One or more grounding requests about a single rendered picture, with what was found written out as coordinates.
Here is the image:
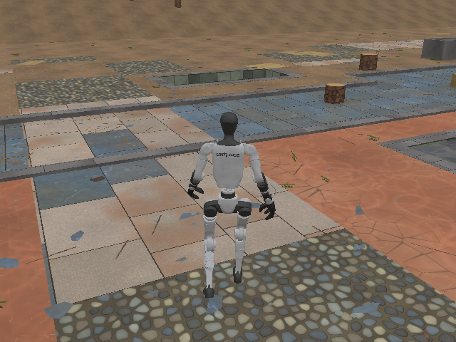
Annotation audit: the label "robot left upper arm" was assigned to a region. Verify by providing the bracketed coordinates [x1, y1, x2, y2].
[193, 142, 214, 181]

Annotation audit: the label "left robot hand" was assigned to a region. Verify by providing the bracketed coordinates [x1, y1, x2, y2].
[187, 187, 204, 199]

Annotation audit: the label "robot right shin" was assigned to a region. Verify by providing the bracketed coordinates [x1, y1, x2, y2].
[235, 229, 247, 274]

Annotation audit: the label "right robot hand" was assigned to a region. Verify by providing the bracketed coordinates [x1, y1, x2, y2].
[259, 201, 276, 220]

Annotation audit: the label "robot left forearm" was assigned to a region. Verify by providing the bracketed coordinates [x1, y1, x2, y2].
[188, 170, 200, 190]

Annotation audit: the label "robot right forearm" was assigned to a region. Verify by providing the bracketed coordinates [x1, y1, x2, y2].
[257, 172, 273, 204]

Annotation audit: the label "humanoid robot torso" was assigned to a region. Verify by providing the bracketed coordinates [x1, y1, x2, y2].
[212, 139, 245, 214]

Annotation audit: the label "robot right upper arm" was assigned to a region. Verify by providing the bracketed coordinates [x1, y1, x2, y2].
[243, 143, 264, 183]

